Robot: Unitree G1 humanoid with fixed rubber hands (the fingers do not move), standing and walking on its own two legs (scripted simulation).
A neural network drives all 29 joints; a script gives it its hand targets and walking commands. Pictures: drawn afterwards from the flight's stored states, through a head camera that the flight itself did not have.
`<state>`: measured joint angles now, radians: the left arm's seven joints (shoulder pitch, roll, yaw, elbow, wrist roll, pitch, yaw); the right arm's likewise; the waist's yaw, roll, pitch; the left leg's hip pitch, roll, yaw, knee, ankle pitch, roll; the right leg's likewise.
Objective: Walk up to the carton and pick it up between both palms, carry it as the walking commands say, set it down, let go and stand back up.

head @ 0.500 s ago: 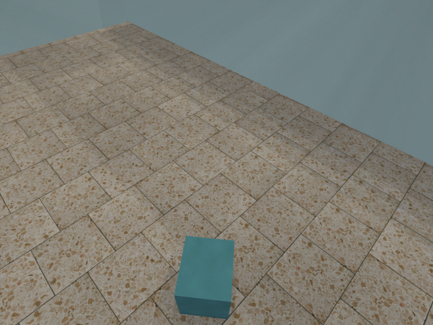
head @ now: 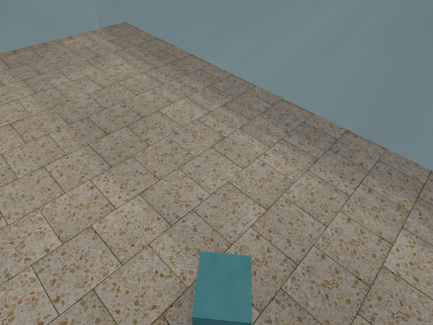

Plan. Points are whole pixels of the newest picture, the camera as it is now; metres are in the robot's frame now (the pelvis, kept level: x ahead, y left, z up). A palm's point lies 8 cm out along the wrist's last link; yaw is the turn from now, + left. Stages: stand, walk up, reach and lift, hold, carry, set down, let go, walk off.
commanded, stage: walk up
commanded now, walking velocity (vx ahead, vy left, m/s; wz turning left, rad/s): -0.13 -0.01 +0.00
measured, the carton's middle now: (222, 294) +0.41 -0.03 -0.65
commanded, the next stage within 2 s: stand in 0.60 s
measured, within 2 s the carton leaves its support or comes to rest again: neither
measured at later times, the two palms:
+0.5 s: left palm out of the picture -0.04 +0.18 -0.14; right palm out of the picture -0.01 -0.25 -0.15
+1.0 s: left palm out of the picture -0.08 +0.19 -0.14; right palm out of the picture -0.06 -0.21 -0.14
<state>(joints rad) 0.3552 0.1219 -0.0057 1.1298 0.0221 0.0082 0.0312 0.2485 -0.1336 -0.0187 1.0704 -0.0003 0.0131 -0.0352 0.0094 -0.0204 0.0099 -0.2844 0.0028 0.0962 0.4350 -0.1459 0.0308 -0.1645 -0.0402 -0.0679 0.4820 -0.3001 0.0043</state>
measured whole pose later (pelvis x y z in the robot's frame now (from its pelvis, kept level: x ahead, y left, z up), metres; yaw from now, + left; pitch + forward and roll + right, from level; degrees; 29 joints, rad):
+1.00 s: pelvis -0.04 -0.01 +0.01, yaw +0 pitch -1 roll +0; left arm 0.32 0.11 0.00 1.16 0.01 -0.01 0.03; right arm 0.30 -0.11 0.01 1.16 -0.01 -0.01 -0.03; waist 0.01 0.00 0.04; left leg -0.15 -0.01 0.03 0.38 -0.21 0.02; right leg -0.17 -0.02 -0.09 0.38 -0.19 -0.01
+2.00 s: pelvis -0.04 +0.00 -0.02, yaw -2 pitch +13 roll +0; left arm -0.09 0.16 -0.05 0.65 -0.09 0.61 0.06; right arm -0.05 -0.22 0.04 0.59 0.06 0.61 -0.02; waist 0.00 0.04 -0.08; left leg -0.58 0.01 0.06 0.71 -0.36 0.03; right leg -0.61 -0.01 -0.03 0.70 -0.31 -0.01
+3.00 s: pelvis -0.12 -0.01 -0.11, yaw +0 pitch +28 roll +1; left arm -0.77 0.18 0.18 0.72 -0.04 0.31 0.08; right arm -0.80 -0.25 -0.22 0.77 0.03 0.29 -0.03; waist -0.01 0.01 0.09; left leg -1.25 -0.01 0.04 1.12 -0.36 0.01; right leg -1.28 -0.02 -0.03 1.12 -0.32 -0.02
